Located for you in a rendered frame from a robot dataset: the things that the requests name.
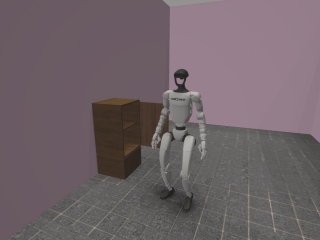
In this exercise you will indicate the robot left upper arm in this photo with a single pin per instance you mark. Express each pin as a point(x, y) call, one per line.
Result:
point(197, 99)

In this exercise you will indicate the humanoid robot head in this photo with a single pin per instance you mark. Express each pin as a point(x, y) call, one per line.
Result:
point(182, 74)

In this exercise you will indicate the robot left forearm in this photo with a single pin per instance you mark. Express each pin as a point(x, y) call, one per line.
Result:
point(202, 128)

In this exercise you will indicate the left robot hand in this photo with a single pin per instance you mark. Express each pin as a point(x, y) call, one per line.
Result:
point(203, 146)

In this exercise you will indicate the right robot hand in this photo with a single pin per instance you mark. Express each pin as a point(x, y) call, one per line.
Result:
point(155, 140)

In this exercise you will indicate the robot right upper arm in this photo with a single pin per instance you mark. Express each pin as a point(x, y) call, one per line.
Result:
point(166, 103)

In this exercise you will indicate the robot right thigh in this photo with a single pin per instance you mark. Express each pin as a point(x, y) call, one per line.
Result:
point(164, 151)

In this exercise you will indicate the cupboard door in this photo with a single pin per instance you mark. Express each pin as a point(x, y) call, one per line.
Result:
point(150, 113)

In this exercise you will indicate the robot right forearm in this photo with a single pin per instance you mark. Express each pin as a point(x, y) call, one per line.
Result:
point(161, 123)

